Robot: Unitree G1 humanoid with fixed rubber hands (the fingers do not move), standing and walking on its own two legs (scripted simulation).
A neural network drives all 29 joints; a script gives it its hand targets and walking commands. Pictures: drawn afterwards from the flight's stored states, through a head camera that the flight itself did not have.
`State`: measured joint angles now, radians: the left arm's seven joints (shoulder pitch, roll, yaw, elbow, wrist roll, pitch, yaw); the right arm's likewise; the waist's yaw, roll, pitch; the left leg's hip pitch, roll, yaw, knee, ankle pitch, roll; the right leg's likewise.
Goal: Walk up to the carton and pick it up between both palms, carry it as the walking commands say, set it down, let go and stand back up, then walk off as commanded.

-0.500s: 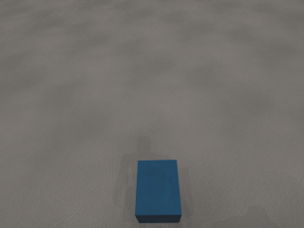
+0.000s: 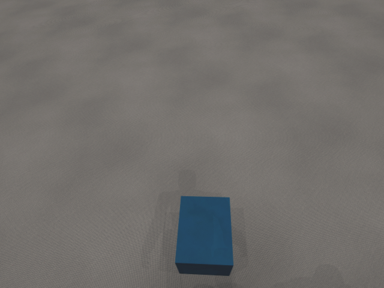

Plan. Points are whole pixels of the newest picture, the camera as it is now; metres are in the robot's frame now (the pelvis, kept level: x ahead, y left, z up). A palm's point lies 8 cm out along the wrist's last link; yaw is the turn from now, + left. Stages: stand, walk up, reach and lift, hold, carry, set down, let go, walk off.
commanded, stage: walk up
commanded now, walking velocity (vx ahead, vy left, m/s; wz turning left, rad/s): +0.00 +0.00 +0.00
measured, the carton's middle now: (204, 235) +0.43 +0.02 -0.66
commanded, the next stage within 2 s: stand in 0.52 s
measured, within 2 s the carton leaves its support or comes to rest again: neither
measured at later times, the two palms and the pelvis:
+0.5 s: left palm out of the picture -0.03 +0.26 -0.13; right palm out of the picture -0.03 -0.19 -0.13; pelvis -0.02 +0.03 +0.02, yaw +1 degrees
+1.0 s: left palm (99, 286) +0.14 +0.24 -0.11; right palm out of the picture +0.14 -0.20 -0.11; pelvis -0.03 +0.02 -0.01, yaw +1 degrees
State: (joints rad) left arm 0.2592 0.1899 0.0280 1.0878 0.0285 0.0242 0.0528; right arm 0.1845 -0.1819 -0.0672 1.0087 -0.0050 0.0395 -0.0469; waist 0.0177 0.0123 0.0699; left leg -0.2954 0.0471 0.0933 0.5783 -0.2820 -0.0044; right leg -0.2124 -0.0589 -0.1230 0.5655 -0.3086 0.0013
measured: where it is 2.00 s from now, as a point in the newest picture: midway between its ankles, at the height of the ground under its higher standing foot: outside the picture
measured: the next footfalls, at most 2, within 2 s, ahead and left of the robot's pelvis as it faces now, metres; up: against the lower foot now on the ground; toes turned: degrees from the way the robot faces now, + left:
none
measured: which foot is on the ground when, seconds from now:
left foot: down 0.00-1.00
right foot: down 0.00-1.00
